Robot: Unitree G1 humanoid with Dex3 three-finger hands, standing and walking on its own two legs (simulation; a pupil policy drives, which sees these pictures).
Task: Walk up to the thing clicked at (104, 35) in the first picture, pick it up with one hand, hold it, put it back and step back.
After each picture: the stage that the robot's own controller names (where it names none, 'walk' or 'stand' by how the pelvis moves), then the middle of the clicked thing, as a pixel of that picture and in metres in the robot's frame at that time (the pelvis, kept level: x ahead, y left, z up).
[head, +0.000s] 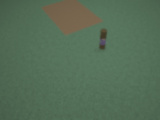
stand; (102, 39) +1.42 -0.20 -0.65
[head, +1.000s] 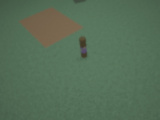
walk; (83, 47) +1.30 +0.14 -0.63
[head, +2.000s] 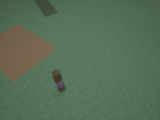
walk; (58, 81) +0.82 +0.33 -0.65
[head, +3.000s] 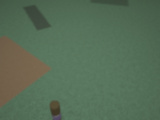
walk; (56, 113) +0.57 +0.22 -0.62
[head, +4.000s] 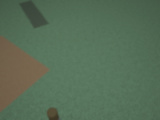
stand; (54, 119) +0.48 +0.24 -0.64
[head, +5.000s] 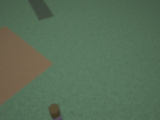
stand; (56, 115) +0.47 +0.21 -0.64
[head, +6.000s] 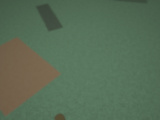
stand; out of the picture +0.45 +0.21 -0.66
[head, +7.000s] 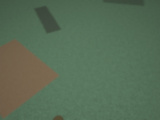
stand; out of the picture +0.46 +0.21 -0.66
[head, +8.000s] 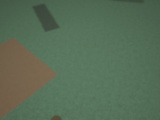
stand; out of the picture +0.44 +0.22 -0.66
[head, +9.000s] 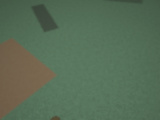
stand; out of the picture +0.44 +0.22 -0.66
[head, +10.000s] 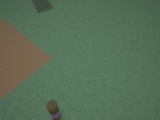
go down; (54, 111) +0.46 +0.22 -0.64
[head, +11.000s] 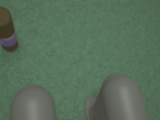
go down; (5, 33) +0.54 +0.24 -0.23
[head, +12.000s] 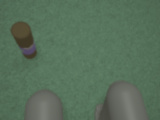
close in; (26, 43) +0.54 +0.21 -0.28
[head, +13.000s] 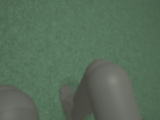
close in; out of the picture +0.53 +0.26 -0.18
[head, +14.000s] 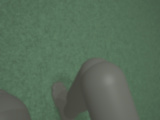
close; out of the picture +0.52 +0.27 -0.18
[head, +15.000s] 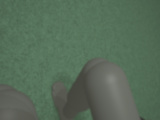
lift; out of the picture +0.48 +0.25 -0.19
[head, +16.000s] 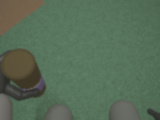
lift; (29, 78) +0.35 +0.18 -0.01
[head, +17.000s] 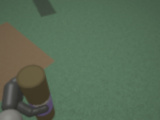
hold; (39, 98) +0.30 +0.16 +0.02
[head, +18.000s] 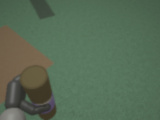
hold; (42, 96) +0.31 +0.16 +0.02
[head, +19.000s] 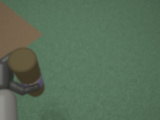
crouch; (30, 76) +0.38 +0.18 -0.03
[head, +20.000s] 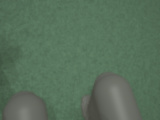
lower; out of the picture +0.54 +0.22 -0.05
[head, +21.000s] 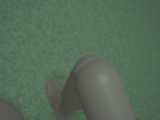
lower; out of the picture +0.50 +0.25 -0.18
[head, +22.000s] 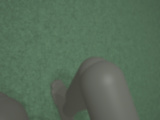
lower; out of the picture +0.50 +0.25 -0.19
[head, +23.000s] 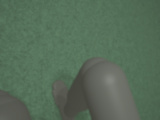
lower; out of the picture +0.49 +0.25 -0.19
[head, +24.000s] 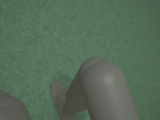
lower; out of the picture +0.49 +0.25 -0.19
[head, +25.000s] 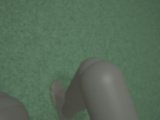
open; out of the picture +0.50 +0.22 -0.19
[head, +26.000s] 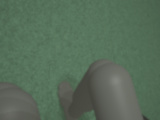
stand; out of the picture +0.50 +0.22 -0.19
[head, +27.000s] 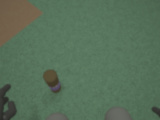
stand; (53, 82) +0.47 +0.16 -0.44
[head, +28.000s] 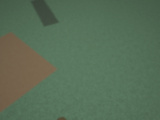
stand; out of the picture +0.41 +0.15 -0.60
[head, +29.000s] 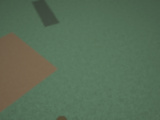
stand; out of the picture +0.43 +0.16 -0.60
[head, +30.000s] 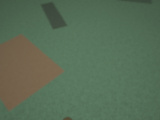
stand; out of the picture +0.43 +0.14 -0.64
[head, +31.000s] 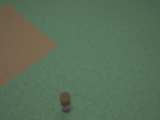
walk; (65, 103) +0.48 +0.10 -0.63
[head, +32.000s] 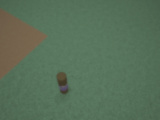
walk; (62, 83) +0.61 +0.18 -0.62
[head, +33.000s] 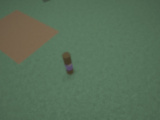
walk; (68, 64) +0.93 +0.24 -0.63
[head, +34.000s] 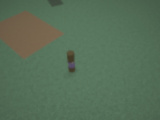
stand; (71, 62) +1.06 +0.16 -0.64
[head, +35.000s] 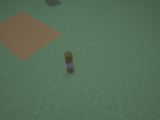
stand; (69, 63) +1.06 +0.17 -0.66
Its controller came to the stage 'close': yes
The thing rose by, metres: 0.68
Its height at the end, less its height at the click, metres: +0.00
